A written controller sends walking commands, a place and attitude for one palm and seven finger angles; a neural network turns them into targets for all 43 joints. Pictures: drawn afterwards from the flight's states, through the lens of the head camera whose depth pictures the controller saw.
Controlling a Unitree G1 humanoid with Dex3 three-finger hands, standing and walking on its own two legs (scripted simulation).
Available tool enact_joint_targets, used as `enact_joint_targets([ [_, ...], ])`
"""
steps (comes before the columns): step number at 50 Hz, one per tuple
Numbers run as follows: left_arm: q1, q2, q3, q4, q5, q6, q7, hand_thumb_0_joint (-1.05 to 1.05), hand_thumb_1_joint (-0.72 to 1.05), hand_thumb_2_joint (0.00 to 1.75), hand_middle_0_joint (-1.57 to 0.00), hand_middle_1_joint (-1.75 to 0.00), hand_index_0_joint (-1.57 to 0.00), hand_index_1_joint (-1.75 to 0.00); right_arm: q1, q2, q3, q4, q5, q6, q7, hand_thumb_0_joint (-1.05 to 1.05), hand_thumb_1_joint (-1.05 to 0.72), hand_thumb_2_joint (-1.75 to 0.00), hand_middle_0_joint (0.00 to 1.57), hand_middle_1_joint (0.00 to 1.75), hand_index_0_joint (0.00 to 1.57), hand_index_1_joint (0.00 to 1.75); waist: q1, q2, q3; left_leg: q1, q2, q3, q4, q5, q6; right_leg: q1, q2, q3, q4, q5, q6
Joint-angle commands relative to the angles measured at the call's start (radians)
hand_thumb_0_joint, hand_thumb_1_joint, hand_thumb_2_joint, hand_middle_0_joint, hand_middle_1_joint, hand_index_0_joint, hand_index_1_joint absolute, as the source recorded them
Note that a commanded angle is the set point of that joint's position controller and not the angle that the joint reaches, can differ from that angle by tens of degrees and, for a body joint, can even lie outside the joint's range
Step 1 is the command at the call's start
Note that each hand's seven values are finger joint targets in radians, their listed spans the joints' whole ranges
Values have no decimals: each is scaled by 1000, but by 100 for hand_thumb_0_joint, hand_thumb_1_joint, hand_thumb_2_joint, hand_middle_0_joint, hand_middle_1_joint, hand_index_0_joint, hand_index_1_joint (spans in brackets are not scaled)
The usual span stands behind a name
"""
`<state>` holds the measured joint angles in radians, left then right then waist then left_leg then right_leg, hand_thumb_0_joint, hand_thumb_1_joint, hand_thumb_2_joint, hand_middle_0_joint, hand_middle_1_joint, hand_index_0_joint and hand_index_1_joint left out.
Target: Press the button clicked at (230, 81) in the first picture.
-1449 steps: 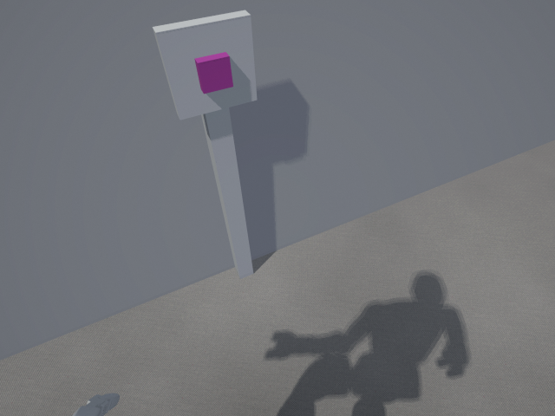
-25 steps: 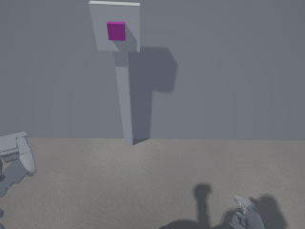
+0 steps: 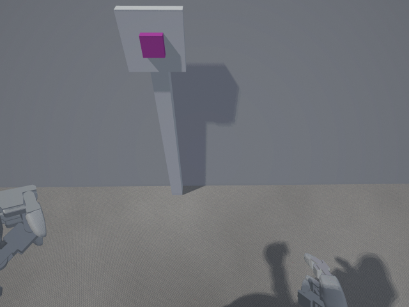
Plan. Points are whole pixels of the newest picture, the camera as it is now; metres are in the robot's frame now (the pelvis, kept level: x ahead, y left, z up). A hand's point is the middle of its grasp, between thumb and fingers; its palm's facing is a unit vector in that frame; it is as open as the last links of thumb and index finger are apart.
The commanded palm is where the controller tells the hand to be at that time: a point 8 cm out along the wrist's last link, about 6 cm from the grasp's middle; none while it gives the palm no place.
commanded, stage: let the arm hang, fingers relaxed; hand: left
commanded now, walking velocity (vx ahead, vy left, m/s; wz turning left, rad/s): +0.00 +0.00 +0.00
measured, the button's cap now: (153, 45) +0.77 +0.20 +0.13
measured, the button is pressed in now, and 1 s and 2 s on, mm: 0 0 0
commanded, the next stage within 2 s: stand and wait in 1.10 s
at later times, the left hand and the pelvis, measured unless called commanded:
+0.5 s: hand out of the picture -0.08 +0.22 -0.17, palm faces +0.05 -0.97 -0.24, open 4.7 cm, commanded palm none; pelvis -0.04 +0.02 +0.00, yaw +2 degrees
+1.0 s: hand out of the picture -0.04 +0.19 -0.17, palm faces +0.05 -0.98 -0.18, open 7.3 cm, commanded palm none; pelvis -0.04 +0.02 +0.00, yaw +1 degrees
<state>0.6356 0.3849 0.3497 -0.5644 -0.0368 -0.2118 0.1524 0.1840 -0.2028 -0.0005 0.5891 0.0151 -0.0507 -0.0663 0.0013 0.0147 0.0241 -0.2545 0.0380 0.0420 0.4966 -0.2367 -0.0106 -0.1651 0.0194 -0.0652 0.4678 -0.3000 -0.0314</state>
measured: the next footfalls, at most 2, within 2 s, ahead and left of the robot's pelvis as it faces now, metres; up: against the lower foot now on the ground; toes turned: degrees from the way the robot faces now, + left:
none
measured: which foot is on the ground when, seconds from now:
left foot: down 0.00-1.00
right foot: down 0.00-1.00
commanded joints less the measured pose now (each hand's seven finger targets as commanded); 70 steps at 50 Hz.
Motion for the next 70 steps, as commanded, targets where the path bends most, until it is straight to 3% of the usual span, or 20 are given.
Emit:
enact_joint_targets([
  [1,-153,31,-233,649,78,172,-140,0,90,90,-126,-146,-126,-146,-41,-255,-102,79,-4,-58,85,0,-90,-90,20,30,20,30,-31,4,-122,22,78,-68,94,289,29,-122,-165,115,31,380,-15],
  [3,-189,10,-235,697,72,187,-150,0,90,90,-119,-138,-119,-138,-16,-223,-73,68,-13,-18,83,0,-90,-90,20,30,20,30,-17,-15,-92,-61,94,-108,59,102,56,-151,-148,78,27,146,-9],
  [4,-237,16,-243,746,73,188,-154,0,90,90,-115,-134,-115,-134,-23,-219,-62,64,-21,-5,82,0,-90,-90,20,30,20,30,-12,-91,-63,-98,87,-129,47,62,68,-155,-135,81,17,90,-9],
  [6,-317,31,-259,856,74,192,-153,0,90,90,-108,-126,-108,-126,-32,-220,-53,74,-33,13,80,0,-90,-90,20,30,20,30,-17,-220,-29,-90,70,-143,52,52,67,-185,-151,105,-20,2,-30],
  [8,-363,15,-275,972,69,204,-147,0,90,90,-101,-118,-101,-118,-12,-198,-41,101,-43,33,76,0,-90,-90,20,30,20,30,-22,-223,-7,-71,46,-132,49,68,61,-192,-164,118,-46,-28,-40],
  [10,-379,-7,-295,1088,62,217,-141,0,90,90,-93,-110,-93,-110,3,-174,-28,144,-48,45,74,0,-90,-90,20,30,20,30,-24,-122,-9,-42,47,-135,9,87,54,-181,-152,115,-38,-38,-33],
  [11,-375,-15,-303,1138,60,223,-138,0,90,90,-90,-106,-90,-106,9,-170,-23,160,-50,49,73,0,-90,-90,20,30,20,30,-18,-17,-13,-64,62,-159,-45,69,59,-140,-126,91,-22,-62,-19],
  [13,-343,-21,-309,1241,56,222,-135,0,90,90,-82,-98,-82,-98,3,-163,-16,202,-49,49,68,0,-90,-90,20,30,20,30,3,115,-25,-109,67,-169,-105,18,63,-46,-103,90,-19,-27,-8],
  [18,-298,-45,-311,1437,47,216,-131,0,90,90,-64,-78,-64,-78,69,-120,-15,298,-41,59,53,0,-90,-90,20,30,20,30,4,203,-53,-73,59,-151,-143,-75,47,7,-107,81,-74,-15,-22],
  [20,-293,-53,-311,1490,47,215,-131,0,90,90,-57,-70,-57,-70,97,-109,-20,329,-39,64,49,0,-90,-90,20,30,20,30,0,179,-41,-71,60,-156,-163,-132,45,4,-104,75,-94,-30,-24],
  [24,-285,-73,-317,1568,49,218,-130,0,90,90,-42,-54,-42,-54,156,-103,-31,384,-37,72,43,0,-90,-90,20,30,20,30,-9,35,40,-61,65,-162,-189,-198,50,-71,-102,72,-133,-111,-20],
  [30,-259,-99,-320,1642,49,212,-122,0,90,90,-20,-30,-20,-30,207,-61,-33,449,-36,72,42,0,-90,-90,20,30,20,30,-16,-70,65,4,47,-117,-144,-106,49,-144,-126,93,-173,-160,-23],
  [38,-240,-130,-320,1681,51,211,-115,0,90,90,-20,-30,-20,-30,205,-27,-27,492,-36,64,38,0,-90,-90,20,30,20,30,-7,6,108,-38,61,-131,-196,-119,52,-126,-111,80,-136,-91,-11],
  [42,-246,-140,-319,1686,51,206,-112,0,90,90,-20,-30,-20,-30,202,-17,-26,500,-35,57,37,0,-90,-90,20,30,20,30,-7,3,97,-29,59,-127,-197,-80,48,-104,-113,79,-130,-46,-10],
  [45,-255,-148,-316,1685,51,205,-112,0,90,90,-20,-30,-20,-30,198,-12,-27,505,-36,53,35,0,-90,-90,20,30,20,30,-5,38,85,-30,63,-134,-212,-81,48,-81,-111,73,-120,-12,-8],
  [61,-300,-124,-311,1686,47,193,-113,0,90,90,-20,-30,-20,-30,175,-41,-32,515,-30,50,32,0,-90,-90,20,30,20,30,-13,-24,54,53,61,-94,-159,55,38,-71,-123,92,-155,32,-15],
  [70,-331,-100,-310,1691,46,190,-115,0,90,90,-20,-30,-20,-30,139,-61,-30,525,-30,47,31,0,-90,-90,20,30,20,30,-14,-16,48,73,68,-91,-156,113,35,-42,-129,93,-164,80,-16],
])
